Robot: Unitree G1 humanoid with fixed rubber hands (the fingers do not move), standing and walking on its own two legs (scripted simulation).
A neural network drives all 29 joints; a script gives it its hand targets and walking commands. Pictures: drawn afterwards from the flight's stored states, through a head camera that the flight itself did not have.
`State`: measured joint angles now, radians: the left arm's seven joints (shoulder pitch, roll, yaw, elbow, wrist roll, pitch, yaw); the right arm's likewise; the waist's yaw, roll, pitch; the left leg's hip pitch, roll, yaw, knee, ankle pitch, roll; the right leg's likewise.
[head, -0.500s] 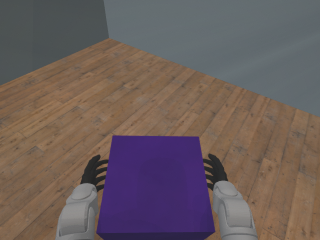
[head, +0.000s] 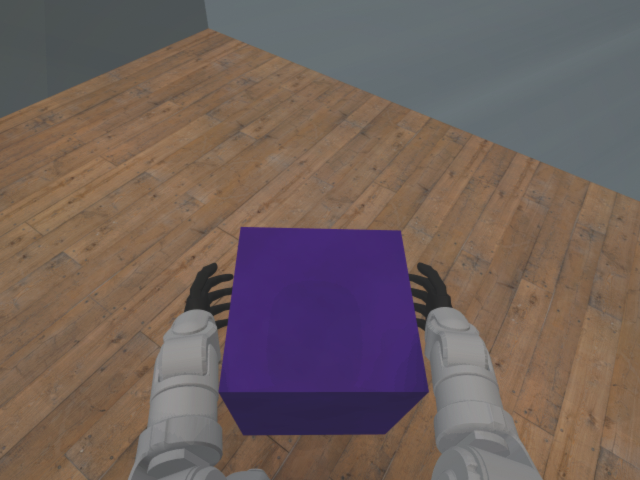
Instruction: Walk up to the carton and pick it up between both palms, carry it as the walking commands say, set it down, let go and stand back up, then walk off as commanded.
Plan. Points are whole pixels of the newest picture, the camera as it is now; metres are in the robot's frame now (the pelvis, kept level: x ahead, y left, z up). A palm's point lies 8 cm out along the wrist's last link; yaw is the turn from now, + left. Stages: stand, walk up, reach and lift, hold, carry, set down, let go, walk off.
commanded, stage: set down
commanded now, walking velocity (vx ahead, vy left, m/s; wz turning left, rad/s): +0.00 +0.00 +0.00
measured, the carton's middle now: (318, 338) +0.34 +0.03 -0.08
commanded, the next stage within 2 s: none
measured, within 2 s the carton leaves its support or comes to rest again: neither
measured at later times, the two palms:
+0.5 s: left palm (215, 333) +0.34 +0.19 -0.10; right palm (413, 327) +0.38 -0.12 -0.10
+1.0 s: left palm (222, 337) +0.37 +0.20 -0.18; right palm (397, 332) +0.42 -0.11 -0.18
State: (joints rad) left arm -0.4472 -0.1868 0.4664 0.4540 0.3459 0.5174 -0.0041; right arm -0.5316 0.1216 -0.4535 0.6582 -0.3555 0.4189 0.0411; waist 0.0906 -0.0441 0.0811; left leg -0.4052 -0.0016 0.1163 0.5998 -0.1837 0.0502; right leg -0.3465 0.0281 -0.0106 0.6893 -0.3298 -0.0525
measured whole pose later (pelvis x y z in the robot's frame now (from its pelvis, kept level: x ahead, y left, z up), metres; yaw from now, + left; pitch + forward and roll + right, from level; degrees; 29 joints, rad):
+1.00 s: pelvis -0.02 -0.01 -0.12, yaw +1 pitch +34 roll -1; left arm -0.66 -0.09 0.48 0.47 0.25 0.32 -0.02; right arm -0.73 0.09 -0.42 0.60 -0.23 0.27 -0.02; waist 0.07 -0.06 -0.12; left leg -1.47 0.04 0.05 1.20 -0.32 0.04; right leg -1.37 0.04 -0.08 1.26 -0.48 -0.07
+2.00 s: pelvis -0.05 -0.01 -0.26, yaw -3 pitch +43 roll +0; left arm -1.02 0.05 0.53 0.61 0.17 0.35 0.02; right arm -1.16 -0.06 -0.37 0.80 -0.15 0.31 -0.09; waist 0.10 -0.07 -0.05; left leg -2.05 0.02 0.02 1.71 -0.42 0.02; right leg -1.97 0.09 -0.06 1.79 -0.58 -0.06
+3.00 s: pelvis -0.06 +0.00 -0.37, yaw -3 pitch +41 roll +0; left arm -1.34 0.23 0.41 0.78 0.03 0.32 0.06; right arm -1.47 -0.24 -0.19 0.95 -0.01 0.27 -0.15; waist 0.14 -0.04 0.27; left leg -2.31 0.02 0.04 2.06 -0.47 0.03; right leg -2.22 0.08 -0.07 2.16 -0.65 -0.05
